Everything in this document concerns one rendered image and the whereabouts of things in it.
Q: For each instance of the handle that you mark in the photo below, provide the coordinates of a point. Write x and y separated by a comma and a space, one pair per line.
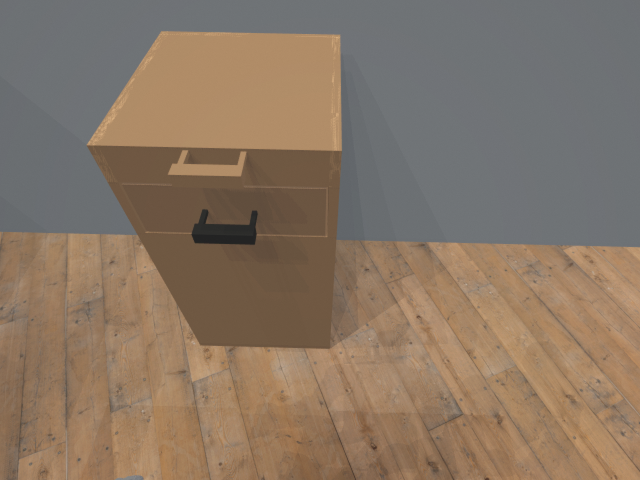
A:
207, 176
224, 233

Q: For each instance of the cabinet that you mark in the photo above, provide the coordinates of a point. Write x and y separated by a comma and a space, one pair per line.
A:
270, 102

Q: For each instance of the drawer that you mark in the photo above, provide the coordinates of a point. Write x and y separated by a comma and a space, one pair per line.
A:
282, 210

